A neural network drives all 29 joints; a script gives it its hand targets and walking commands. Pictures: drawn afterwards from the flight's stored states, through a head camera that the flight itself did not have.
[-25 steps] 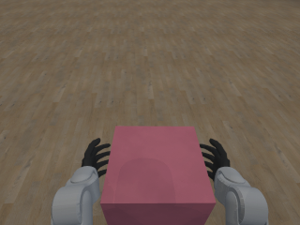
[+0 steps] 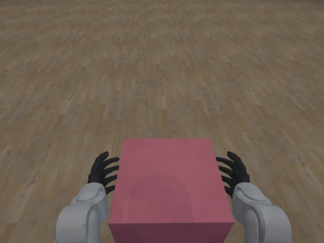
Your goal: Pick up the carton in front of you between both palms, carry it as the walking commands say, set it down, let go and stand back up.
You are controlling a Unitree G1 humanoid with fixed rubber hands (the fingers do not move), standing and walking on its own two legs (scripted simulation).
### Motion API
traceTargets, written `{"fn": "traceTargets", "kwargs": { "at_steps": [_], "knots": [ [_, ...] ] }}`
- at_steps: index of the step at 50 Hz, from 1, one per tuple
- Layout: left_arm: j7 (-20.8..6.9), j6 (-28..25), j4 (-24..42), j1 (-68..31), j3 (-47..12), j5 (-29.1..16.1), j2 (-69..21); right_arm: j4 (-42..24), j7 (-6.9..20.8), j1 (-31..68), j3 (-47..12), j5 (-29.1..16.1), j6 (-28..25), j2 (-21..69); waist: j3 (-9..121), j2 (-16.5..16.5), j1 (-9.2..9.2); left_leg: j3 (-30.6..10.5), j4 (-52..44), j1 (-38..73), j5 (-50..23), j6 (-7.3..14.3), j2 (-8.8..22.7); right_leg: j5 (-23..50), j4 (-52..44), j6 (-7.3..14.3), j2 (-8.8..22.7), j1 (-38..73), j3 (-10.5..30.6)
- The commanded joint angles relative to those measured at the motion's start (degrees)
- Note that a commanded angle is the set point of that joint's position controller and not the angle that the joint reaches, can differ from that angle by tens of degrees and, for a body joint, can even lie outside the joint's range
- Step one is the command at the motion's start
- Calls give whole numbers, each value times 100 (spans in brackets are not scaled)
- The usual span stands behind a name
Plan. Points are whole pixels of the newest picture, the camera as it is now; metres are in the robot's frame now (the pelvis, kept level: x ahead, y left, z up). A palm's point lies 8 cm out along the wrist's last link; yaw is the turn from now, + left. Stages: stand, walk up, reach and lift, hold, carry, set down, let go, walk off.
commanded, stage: carry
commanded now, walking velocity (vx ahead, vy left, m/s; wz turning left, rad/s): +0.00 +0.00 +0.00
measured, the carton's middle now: (167, 203) +0.23 +0.00 +0.00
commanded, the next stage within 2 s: hold in 1.44 s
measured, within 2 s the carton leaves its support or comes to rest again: neither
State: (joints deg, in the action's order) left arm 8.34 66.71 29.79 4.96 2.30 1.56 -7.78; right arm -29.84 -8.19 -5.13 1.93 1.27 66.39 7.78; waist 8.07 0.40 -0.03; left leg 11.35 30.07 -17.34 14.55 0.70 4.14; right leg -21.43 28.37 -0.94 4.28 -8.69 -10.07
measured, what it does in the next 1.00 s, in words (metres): stands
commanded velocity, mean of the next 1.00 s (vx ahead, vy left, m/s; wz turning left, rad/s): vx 0.00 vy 0.00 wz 0.00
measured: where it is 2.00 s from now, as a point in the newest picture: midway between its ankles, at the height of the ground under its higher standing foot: outside the picture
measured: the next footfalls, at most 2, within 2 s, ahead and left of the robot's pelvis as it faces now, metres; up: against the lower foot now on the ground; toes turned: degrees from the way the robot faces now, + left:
none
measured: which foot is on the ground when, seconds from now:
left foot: down 0.00-1.00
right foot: down 0.00-1.00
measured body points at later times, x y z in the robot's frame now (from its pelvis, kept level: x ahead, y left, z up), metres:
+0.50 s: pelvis -0.04 -0.01 +0.00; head -0.06 -0.01 +0.45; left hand +0.23 +0.15 +0.04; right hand +0.23 -0.16 +0.04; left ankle +0.01 +0.11 -0.73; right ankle -0.07 -0.11 -0.73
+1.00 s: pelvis -0.04 -0.01 +0.00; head -0.05 -0.01 +0.45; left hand +0.26 +0.14 +0.03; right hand +0.26 -0.16 +0.03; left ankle +0.01 +0.11 -0.73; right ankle -0.07 -0.11 -0.73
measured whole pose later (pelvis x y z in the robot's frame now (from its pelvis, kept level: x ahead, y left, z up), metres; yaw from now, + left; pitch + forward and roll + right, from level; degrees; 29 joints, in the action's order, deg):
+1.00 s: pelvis -0.04 -0.01 +0.00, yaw +0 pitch +2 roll +0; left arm 2.5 41.5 -6.5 -10.6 8.5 12.7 -7.9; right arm 6.3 -2.1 10.3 8.2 12.3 41.3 7.8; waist 3.8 0.3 0.1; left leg 10.5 29.0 -20.5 10.0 0.1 5.5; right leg -19.1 30.4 0.9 3.1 -13.2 -10.5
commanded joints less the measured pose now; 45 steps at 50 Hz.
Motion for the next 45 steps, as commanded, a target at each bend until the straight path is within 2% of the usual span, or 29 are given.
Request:
{"fn": "traceTargets", "kwargs": {
  "at_steps": [1, 7, 16, 24, 32, 36, 40, 45],
  "knots": [
    [-201, -78, 504, -1864, -3081, -952, -3451, -419, 133, 1807, -3060, -878, -62, 3555, 441, -12, -5, -602, -380, 574, -1764, 13, 575, 1800, -480, 48, 553, -241, 441],
    [-451, -198, 77, -2092, -3005, -808, -3189, -3, 396, 2063, -3004, -765, -184, 3263, 351, -34, -7, -636, -518, 500, -1367, 14, 576, 1264, -601, 103, 542, -402, 474],
    [-815, -824, -862, -2562, -2756, -558, -3162, 873, 780, 2529, -2748, -555, -797, 3181, 485, -45, -8, -656, -588, 526, -1071, 9, 576, 872, -674, 169, 527, -555, 515],
    [-1140, -1612, -1875, -2998, -2464, -287, -3329, 1906, 1102, 2918, -2430, -238, -1579, 3365, 591, -35, -9, -636, -573, 534, -1108, -13, 580, 961, -653, 186, 522, -544, 529],
    [-1516, -2677, -3159, -3595, -2134, -43, -3673, 3181, 1495, 3571, -2111, -34, -2646, 3700, 799, -55, -5, -624, -519, 585, -1214, -12, 580, 1100, -564, 202, 504, -442, 521],
    [-1715, -3119, -3514, -3975, -2278, -76, -4163, 3543, 1685, 3967, -2244, -62, -3090, 4180, 929, -59, -1, -618, -466, 639, -1327, -8, 584, 1243, -491, 212, 495, -387, 510],
    [-1875, -3141, -3429, -4150, -2621, -229, -4780, 3486, 1840, 4101, -2552, -195, -3106, 4798, 1087, -85, 3, -621, -392, 713, -1554, -4, 600, 1431, -384, 218, 482, -324, 500],
    [-1908, -2762, -3184, -3880, -2772, -340, -4973, 3219, 1865, 3816, -2685, -295, -2726, 5005, 1202, -73, 8, -613, -286, 766, -1867, 1, 608, 1790, -249, 198, 483, -243, 492]
  ]
}}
